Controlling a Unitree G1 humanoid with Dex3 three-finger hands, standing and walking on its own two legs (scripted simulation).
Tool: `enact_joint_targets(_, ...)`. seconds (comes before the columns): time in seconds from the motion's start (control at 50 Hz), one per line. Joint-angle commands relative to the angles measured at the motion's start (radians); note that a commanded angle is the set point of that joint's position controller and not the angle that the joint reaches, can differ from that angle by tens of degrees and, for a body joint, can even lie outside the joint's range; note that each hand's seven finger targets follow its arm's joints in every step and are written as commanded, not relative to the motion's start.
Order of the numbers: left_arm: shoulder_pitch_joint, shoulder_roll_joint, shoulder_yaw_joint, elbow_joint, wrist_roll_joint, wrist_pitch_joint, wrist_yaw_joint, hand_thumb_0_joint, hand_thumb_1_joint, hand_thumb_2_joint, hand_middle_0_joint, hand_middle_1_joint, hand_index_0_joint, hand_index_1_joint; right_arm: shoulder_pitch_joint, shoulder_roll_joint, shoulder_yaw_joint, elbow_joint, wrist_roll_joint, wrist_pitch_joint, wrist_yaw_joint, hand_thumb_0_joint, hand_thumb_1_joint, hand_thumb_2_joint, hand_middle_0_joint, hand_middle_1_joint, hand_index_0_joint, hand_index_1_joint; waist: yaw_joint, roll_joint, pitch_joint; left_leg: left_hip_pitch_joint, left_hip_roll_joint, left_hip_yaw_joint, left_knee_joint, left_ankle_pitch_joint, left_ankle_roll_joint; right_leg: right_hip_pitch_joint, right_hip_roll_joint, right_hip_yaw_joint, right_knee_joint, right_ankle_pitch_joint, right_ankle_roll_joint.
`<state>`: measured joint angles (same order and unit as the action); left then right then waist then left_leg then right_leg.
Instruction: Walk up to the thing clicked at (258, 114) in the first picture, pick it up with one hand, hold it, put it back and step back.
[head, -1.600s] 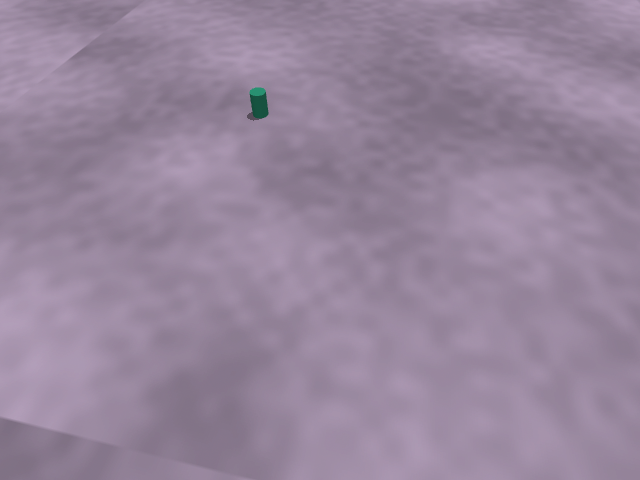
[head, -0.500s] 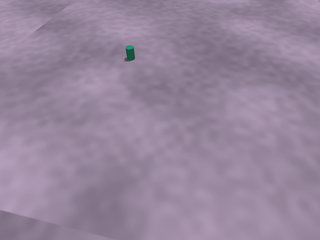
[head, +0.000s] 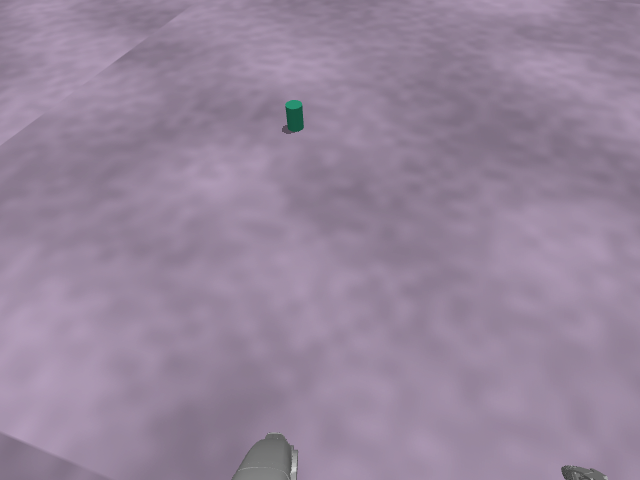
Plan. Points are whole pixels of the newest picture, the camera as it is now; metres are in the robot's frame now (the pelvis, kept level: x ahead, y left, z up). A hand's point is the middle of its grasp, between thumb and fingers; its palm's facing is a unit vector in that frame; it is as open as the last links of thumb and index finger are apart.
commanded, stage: walk up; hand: left
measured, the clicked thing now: (294, 116) +1.88 +0.27 -0.70
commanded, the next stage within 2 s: none
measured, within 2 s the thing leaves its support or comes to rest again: neither
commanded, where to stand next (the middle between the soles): +1.56 +0.04 m, yaw +1 degrees
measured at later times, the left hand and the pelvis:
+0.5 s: hand (189, 290) +0.43 +0.28 -0.12, palm faces -0.06 -0.92 -0.38, open 7.4 cm; pelvis +0.32 +0.00 +0.00, yaw +0 degrees
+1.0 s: hand (227, 235) +0.58 +0.25 -0.15, palm faces +0.06 -0.93 -0.36, open 7.4 cm; pelvis +0.60 -0.03 -0.01, yaw +3 degrees
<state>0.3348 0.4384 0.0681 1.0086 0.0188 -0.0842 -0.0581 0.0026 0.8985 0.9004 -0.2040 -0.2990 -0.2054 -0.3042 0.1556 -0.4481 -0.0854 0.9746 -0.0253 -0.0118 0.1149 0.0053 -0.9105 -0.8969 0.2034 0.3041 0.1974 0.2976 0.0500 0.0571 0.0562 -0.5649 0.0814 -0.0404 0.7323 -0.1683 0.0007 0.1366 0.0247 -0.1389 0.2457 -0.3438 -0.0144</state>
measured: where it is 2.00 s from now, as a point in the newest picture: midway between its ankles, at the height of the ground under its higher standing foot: (351, 250)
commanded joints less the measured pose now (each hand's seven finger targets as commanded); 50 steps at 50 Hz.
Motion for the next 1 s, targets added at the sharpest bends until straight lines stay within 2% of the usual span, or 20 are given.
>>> enact_joint_targets(0.0,-0.066,0.278,0.055,-0.107,-0.011,-0.028,0.015,0.000,0.900,0.900,-0.200,-0.300,-0.200,-0.300,-0.221,-0.133,-0.028,-0.152,0.001,-0.042,0.005,0.000,-0.900,-0.900,0.200,0.300,0.200,0.300,0.019,-0.156,0.074,0.151,-0.010,0.111,-0.147,0.095,0.018,-0.224,-0.267,0.085,-0.129,0.249,-0.144)
enact_joint_targets(0.08,-0.063,0.278,0.048,-0.117,-0.024,-0.016,0.029,0.000,0.900,0.900,-0.200,-0.300,-0.200,-0.300,0.079,-0.175,-0.065,-0.082,-0.019,-0.043,-0.019,0.000,-0.900,-0.900,0.200,0.300,0.200,0.300,-0.130,-0.027,-0.080,0.493,-0.100,0.191,-0.216,0.035,0.100,-0.223,-0.240,-0.021,0.317,0.706,-0.115)
enact_joint_targets(0.1,-0.010,0.233,0.030,-0.127,-0.022,-0.010,0.033,0.000,0.900,0.900,-0.200,-0.300,-0.200,-0.300,0.266,-0.229,-0.096,-0.039,-0.035,-0.046,-0.033,0.000,-0.900,-0.900,0.200,0.300,0.200,0.300,-0.199,0.056,-0.213,0.782,-0.072,0.092,-0.184,-0.071,0.154,-0.399,-0.180,-0.020,0.624,0.590,-0.073)
enact_joint_targets(0.12,0.032,0.153,0.011,-0.144,-0.039,-0.009,0.031,0.000,0.900,0.900,-0.200,-0.300,-0.200,-0.300,0.343,-0.308,-0.129,-0.056,-0.041,-0.054,-0.047,0.000,-0.900,-0.900,0.200,0.300,0.200,0.300,-0.213,0.270,-0.293,0.998,0.158,-0.308,-0.274,-0.238,0.224,-0.685,-0.028,0.018,0.905,0.090,-0.019)
enact_joint_targets(0.14,0.033,0.216,0.022,-0.150,-0.047,-0.011,0.039,0.000,0.900,0.900,-0.200,-0.300,-0.200,-0.300,0.311,-0.360,-0.135,-0.079,-0.009,-0.060,-0.052,0.000,-0.900,-0.900,0.200,0.300,0.200,0.300,-0.198,0.256,-0.345,1.067,0.316,-0.691,-0.384,-0.215,0.333,-0.837,0.049,0.154,1.035,-0.175,-0.033)
enact_joint_targets(0.16,-0.044,0.272,0.020,-0.149,-0.038,-0.015,0.047,0.000,0.900,0.900,-0.200,-0.300,-0.200,-0.300,0.256,-0.334,-0.138,-0.093,0.019,-0.061,-0.060,0.000,-0.900,-0.900,0.200,0.300,0.200,0.300,-0.190,0.133,-0.307,0.973,0.347,-0.668,-0.429,-0.227,0.351,-0.848,-0.046,0.241,1.082,-0.143,-0.053)
enact_joint_targets(0.22,-0.064,0.202,0.012,-0.145,-0.051,-0.020,0.022,0.000,0.900,0.900,-0.200,-0.300,-0.200,-0.300,0.115,-0.233,-0.073,-0.128,0.030,-0.072,-0.080,0.000,-0.900,-0.900,0.200,0.300,0.200,0.300,-0.092,-0.011,-0.095,0.543,0.207,-0.203,-0.457,0.123,0.194,-0.679,-0.118,0.275,0.950,0.029,-0.042)
enact_joint_targets(0.26,-0.005,0.187,0.017,-0.131,-0.042,-0.001,0.008,0.000,0.900,0.900,-0.200,-0.300,-0.200,-0.300,0.067,-0.203,-0.061,-0.139,0.034,-0.088,-0.077,0.000,-0.900,-0.900,0.200,0.300,0.200,0.300,-0.037,0.006,-0.041,0.393,0.175,-0.101,-0.507,0.038,0.200,-0.614,-0.145,0.229,0.876,0.059,-0.012)
enact_joint_targets(0.4,-0.160,0.171,0.036,-0.176,-0.010,0.000,-0.045,0.000,0.900,0.900,-0.200,-0.300,-0.200,-0.300,0.017,-0.226,-0.057,-0.174,0.020,-0.124,-0.055,0.000,-0.900,-0.900,0.200,0.300,0.200,0.300,-0.045,0.087,0.085,0.257,0.149,0.020,-0.589,-0.194,0.207,-0.561,-0.192,0.149,0.414,0.273,0.018)
enact_joint_targets(0.5,-0.123,0.177,0.060,-0.138,-0.010,-0.002,-0.039,0.000,0.900,0.900,-0.200,-0.300,-0.200,-0.300,0.049,-0.236,-0.064,-0.161,0.021,-0.110,-0.062,0.000,-0.900,-0.900,0.200,0.300,0.200,0.300,-0.007,0.044,-0.001,0.254,0.150,0.042,-0.396,-0.062,0.168,-0.339,-0.128,0.053,0.384,0.280,-0.013)
enact_joint_targets(0.54,0.052,0.230,0.090,-0.091,-0.006,-0.015,-0.021,0.000,0.900,0.900,-0.200,-0.300,-0.200,-0.300,0.095,-0.179,-0.044,-0.160,0.012,-0.103,-0.065,0.000,-0.900,-0.900,0.200,0.300,0.200,0.300,0.079,-0.140,-0.126,0.215,0.049,0.127,0.037,0.152,0.115,-0.076,-0.082,0.052,0.325,0.112,-0.052)
enact_joint_targets(0.56,0.167,0.303,0.115,-0.079,0.005,-0.024,-0.005,0.000,0.900,0.900,-0.200,-0.300,-0.200,-0.300,0.166,-0.109,-0.020,-0.164,0.016,-0.101,-0.064,0.000,-0.900,-0.900,0.200,0.300,0.200,0.300,0.114,-0.366,-0.183,0.090,-0.059,0.156,0.342,-0.052,0.079,0.024,-0.220,0.279,0.206,-0.107,-0.070)
enact_joint_targets(0.58,0.157,0.362,0.115,-0.109,-0.001,-0.033,0.003,0.000,0.900,0.900,-0.200,-0.300,-0.200,-0.300,0.209,-0.107,-0.010,-0.177,0.025,-0.100,-0.068,0.000,-0.900,-0.900,0.200,0.300,0.200,0.300,0.069,-0.409,-0.158,-0.095,-0.133,0.078,0.513,-0.321,0.045,0.075,-0.445,0.707,0.045,-0.080,-0.153)
enact_joint_targets(0.6,0.080,0.374,0.111,-0.124,-0.024,-0.028,0.010,0.000,0.900,0.900,-0.200,-0.300,-0.200,-0.300,0.179,-0.190,-0.027,-0.161,0.022,-0.098,-0.083,0.000,-0.900,-0.900,0.200,0.300,0.200,0.300,0.064,-0.351,-0.151,-0.156,-0.091,0.026,0.607,-0.337,0.042,0.069,-0.504,0.859,-0.034,-0.070,-0.233)
enact_joint_targets(0.62,0.029,0.343,0.102,-0.150,-0.031,-0.028,0.016,0.000,0.900,0.900,-0.200,-0.300,-0.200,-0.300,0.126,-0.213,-0.030,-0.148,0.021,-0.098,-0.088,0.000,-0.900,-0.900,0.200,0.300,0.200,0.300,0.054,-0.256,-0.108,-0.146,-0.048,-0.043,0.619,-0.270,0.040,-0.026,-0.480,0.778,-0.033,0.024,-0.242)
enact_joint_targets(0.68,-0.058,0.252,0.067,-0.147,-0.030,-0.039,0.028,0.000,0.900,0.900,-0.200,-0.300,-0.200,-0.300,0.136,-0.162,-0.023,-0.121,0.049,-0.078,-0.070,0.000,-0.900,-0.900,0.200,0.300,0.200,0.300,-0.032,-0.208,-0.031,0.018,-0.006,-0.061,0.444,-0.098,0.058,-0.262,-0.279,0.319,0.033,0.294,-0.115)
enact_joint_targets(0.72,-0.062,0.225,0.059,-0.152,-0.028,-0.044,0.027,0.000,0.900,0.900,-0.200,-0.300,-0.200,-0.300,0.166,-0.149,-0.025,-0.110,0.038,-0.061,-0.058,0.000,-0.900,-0.900,0.200,0.300,0.200,0.300,-0.047,-0.244,-0.038,0.056,-0.019,-0.033,0.355,-0.046,0.043,-0.288,-0.235,0.203,0.024,0.359,-0.108)
enact_joint_targets(0.82,-0.068,0.244,0.066,-0.197,-0.014,-0.057,0.025,0.000,0.900,0.900,-0.200,-0.300,-0.200,-0.300,-0.001,-0.137,-0.027,-0.174,0.014,-0.046,-0.032,0.000,-0.900,-0.900,0.200,0.300,0.200,0.300,-0.030,-0.162,0.028,0.002,0.003,0.007,0.071,-0.003,-0.011,-0.319,-0.287,0.168,-0.067,0.179,-0.190)
enact_joint_targets(0.9,-0.035,0.257,0.069,-0.192,-0.006,-0.050,0.022,0.000,0.900,0.900,-0.200,-0.300,-0.200,-0.300,-0.086,-0.122,-0.027,-0.195,0.009,-0.059,-0.015,0.000,-0.900,-0.900,0.200,0.300,0.200,0.300,-0.001,-0.152,0.013,0.120,0.015,0.064,-0.127,0.089,0.014,-0.293,-0.291,0.133,-0.014,0.199,-0.160)
enact_joint_targets(0.98,-0.028,0.265,0.065,-0.191,-0.010,-0.030,0.028,0.000,0.900,0.900,-0.200,-0.300,-0.200,-0.300,0.011,-0.142,-0.047,-0.158,0.001,-0.067,-0.022,0.000,-0.900,-0.900,0.200,0.300,0.200,0.300,-0.058,-0.067,-0.044,0.313,-0.033,0.112,-0.220,0.038,0.058,-0.285,-0.286,0.107,0.180,0.318,-0.146)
